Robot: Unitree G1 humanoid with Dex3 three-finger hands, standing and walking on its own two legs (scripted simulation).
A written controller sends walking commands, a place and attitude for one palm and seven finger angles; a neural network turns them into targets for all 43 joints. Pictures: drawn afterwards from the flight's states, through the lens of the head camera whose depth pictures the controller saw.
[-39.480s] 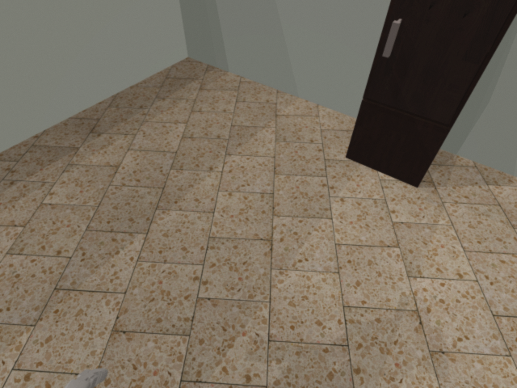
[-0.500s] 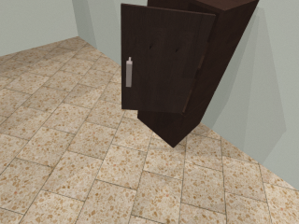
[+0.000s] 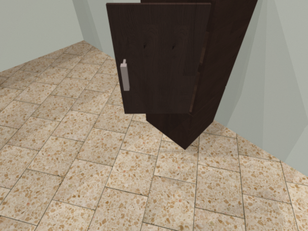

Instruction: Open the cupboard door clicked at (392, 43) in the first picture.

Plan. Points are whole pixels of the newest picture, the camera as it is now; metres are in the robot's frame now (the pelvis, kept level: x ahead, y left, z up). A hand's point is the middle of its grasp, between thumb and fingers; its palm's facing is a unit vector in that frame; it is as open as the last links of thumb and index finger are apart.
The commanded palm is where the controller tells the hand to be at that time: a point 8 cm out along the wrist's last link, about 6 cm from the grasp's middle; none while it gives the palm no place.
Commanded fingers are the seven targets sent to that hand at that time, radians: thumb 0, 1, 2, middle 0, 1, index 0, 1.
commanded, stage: come to a stop and stand still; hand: left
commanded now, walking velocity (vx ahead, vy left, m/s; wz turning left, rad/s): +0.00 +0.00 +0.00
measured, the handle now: (125, 74) +0.77 +0.17 -0.05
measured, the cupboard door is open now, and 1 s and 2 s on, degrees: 45 45 45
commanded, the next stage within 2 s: look again from close up in 0.34 s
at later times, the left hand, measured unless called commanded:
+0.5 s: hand out of the picture -0.02 +0.13 -0.17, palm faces +0.05 -0.99 -0.15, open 7.3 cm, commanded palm none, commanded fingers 0.00 0.90 0.90 -0.20 -0.30 -0.20 -0.30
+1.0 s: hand out of the picture -0.02 +0.15 -0.17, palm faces +0.06 -0.99 -0.15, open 7.4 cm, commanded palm none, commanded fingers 0.00 0.90 0.90 -0.20 -0.30 -0.20 -0.30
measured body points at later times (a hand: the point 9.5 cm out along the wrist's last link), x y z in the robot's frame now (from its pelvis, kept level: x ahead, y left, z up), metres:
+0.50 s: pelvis +0.01 -0.02 +0.00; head +0.01 -0.02 +0.45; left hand -0.02 +0.19 -0.16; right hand -0.01 -0.22 -0.16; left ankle -0.02 +0.12 -0.74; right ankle +0.00 -0.11 -0.74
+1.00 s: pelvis +0.01 -0.01 +0.00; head +0.01 -0.01 +0.45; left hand -0.02 +0.20 -0.16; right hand -0.02 -0.21 -0.16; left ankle -0.02 +0.12 -0.74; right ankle +0.00 -0.11 -0.74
